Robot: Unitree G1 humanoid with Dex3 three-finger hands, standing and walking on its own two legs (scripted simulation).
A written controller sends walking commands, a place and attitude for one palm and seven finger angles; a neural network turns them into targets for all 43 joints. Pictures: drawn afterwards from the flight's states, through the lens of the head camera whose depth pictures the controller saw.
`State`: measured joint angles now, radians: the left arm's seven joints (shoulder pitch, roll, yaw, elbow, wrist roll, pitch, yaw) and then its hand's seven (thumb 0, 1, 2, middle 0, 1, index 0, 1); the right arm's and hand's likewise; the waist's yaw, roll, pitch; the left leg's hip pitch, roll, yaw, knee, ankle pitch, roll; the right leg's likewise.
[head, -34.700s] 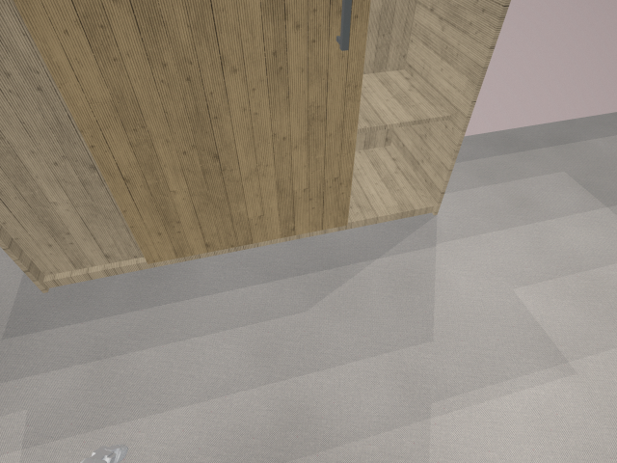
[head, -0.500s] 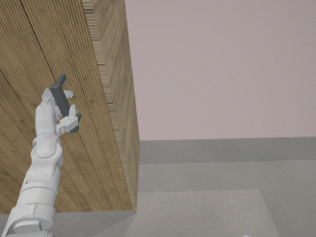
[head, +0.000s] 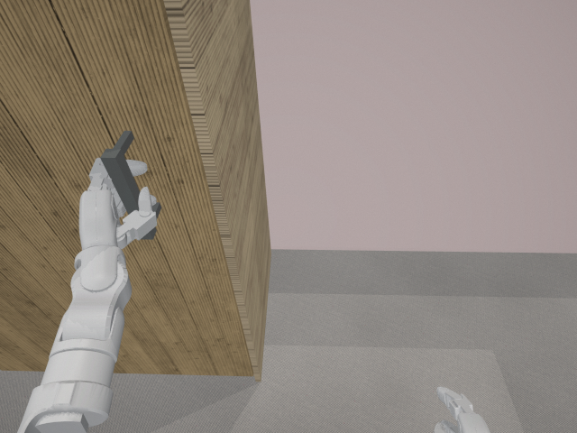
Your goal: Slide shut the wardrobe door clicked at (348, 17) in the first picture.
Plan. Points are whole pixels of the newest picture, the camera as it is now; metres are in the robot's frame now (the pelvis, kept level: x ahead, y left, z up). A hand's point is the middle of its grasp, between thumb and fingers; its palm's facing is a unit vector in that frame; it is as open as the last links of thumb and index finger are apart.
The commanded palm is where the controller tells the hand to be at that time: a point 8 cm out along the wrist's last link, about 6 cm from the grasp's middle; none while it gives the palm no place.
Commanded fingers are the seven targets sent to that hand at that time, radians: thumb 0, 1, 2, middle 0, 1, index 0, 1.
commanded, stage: stop walking and hold the door there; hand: left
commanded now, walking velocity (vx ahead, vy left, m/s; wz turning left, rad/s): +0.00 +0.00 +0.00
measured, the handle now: (137, 188) +0.41 +0.26 +0.14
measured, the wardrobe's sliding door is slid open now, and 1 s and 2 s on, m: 0.00 0.00 0.00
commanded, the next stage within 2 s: loosen the grip on the handle in 0.48 s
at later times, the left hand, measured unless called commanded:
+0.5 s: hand (150, 213) +0.36 +0.22 +0.14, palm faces +0.42 -0.88 -0.21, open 6.2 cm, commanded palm +0.32 +0.25 +0.13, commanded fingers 0.00 0.90 0.90 -0.45 -1.40 -0.45 -1.40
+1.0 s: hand (141, 212) +0.35 +0.23 +0.14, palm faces +0.45 -0.87 -0.22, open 13.7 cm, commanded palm +0.31 +0.27 +0.15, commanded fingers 0.00 -0.55 0.20 -0.29 -1.20 -0.29 -1.20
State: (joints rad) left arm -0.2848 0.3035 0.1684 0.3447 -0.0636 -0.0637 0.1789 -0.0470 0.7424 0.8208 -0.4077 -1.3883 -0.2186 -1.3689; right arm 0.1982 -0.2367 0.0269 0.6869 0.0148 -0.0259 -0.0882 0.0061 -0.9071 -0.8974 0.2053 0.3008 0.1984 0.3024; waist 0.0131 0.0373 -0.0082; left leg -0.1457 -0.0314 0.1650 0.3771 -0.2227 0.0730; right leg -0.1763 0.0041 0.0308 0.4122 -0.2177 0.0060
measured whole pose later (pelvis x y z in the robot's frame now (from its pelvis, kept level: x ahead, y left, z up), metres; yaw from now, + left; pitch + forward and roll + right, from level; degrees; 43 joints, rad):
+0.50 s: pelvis +0.01 -0.03 +0.00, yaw +0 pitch +0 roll +0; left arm -0.22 0.34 0.24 0.30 -0.09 -0.06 0.17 -0.05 0.71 0.86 -0.43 -1.35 -0.24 -1.35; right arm 0.20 -0.26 0.01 0.68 0.03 0.00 -0.10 0.01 -0.91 -0.90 0.20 0.30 0.20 0.30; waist -0.01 0.05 -0.01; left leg -0.15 0.02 0.14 0.41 -0.25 0.03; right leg -0.16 0.05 0.01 0.39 -0.23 -0.03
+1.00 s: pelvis -0.03 -0.04 -0.01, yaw +4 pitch +2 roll +0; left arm -0.53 0.37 0.24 0.58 0.01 -0.06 0.15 0.00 -0.36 0.30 -0.35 -1.27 -0.21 -1.26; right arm 0.30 -0.26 0.02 0.72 0.04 -0.11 -0.05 0.01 -0.91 -0.90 0.20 0.30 0.20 0.30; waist -0.01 0.00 -0.04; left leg -0.35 0.01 0.07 0.55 -0.23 0.03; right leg -0.33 0.03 -0.07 0.53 -0.23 -0.05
